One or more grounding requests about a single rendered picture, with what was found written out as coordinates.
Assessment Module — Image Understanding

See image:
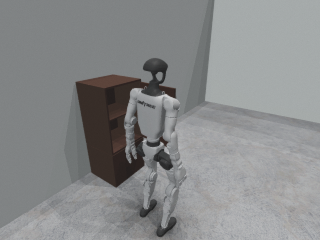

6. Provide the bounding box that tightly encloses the robot left upper arm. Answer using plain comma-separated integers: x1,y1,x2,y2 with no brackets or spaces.
124,88,143,125

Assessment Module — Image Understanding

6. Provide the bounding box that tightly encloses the right robot forearm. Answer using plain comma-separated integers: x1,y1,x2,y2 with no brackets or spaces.
166,132,183,170

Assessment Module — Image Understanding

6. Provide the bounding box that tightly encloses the right robot foot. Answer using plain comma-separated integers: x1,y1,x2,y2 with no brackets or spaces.
156,217,177,237

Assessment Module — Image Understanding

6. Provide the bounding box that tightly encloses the left robot thigh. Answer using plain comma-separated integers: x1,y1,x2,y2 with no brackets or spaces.
135,140,158,182

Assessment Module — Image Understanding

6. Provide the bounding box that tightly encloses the left robot forearm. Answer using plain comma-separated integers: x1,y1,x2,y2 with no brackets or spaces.
124,121,135,147

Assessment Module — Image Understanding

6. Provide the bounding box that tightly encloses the cupboard door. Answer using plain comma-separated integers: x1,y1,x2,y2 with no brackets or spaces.
140,82,176,147

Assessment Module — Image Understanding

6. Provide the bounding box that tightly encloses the robot right upper arm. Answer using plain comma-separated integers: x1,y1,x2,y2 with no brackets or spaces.
162,95,180,142

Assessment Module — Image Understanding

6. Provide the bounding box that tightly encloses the left robot hand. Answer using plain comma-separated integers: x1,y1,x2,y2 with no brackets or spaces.
125,144,137,163

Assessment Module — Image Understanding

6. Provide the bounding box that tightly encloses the right robot hand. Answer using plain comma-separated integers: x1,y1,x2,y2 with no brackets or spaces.
172,166,187,188

